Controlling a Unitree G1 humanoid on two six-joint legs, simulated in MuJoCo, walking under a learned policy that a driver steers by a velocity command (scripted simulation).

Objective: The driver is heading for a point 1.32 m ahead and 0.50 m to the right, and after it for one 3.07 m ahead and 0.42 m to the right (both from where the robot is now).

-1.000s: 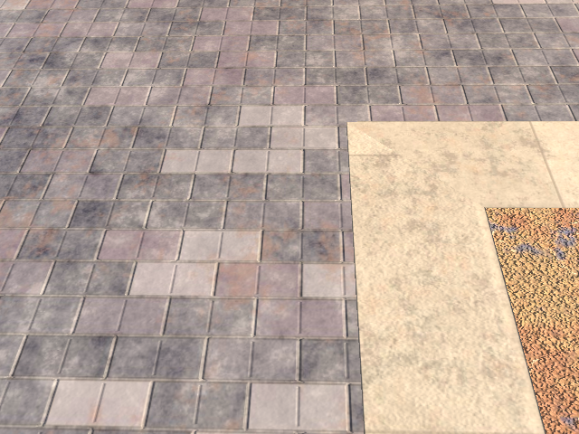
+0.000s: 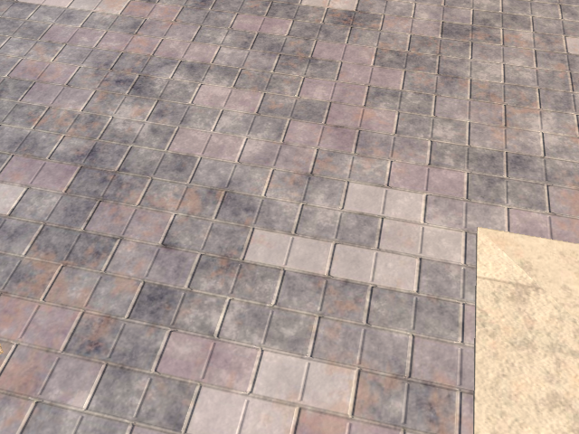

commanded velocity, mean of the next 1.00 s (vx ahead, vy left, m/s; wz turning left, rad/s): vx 0.50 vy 0.00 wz -0.52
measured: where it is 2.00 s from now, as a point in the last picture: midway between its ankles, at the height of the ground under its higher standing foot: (461, 242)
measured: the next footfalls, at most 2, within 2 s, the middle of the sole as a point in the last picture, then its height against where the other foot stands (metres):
right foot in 0.02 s outside the picture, level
left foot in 0.52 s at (265, 426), level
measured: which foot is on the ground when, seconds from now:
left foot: down 0.00-0.00, up 0.02-0.50, down 0.52-1.00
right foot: up 0.00-0.00, down 0.02-0.54, up 0.56-1.00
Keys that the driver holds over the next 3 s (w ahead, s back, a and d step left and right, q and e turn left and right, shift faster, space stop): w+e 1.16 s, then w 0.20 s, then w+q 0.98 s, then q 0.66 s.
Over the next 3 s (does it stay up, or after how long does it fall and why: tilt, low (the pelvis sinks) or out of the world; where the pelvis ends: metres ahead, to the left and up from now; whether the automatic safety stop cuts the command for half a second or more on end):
stays up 1.25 -0.56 0.02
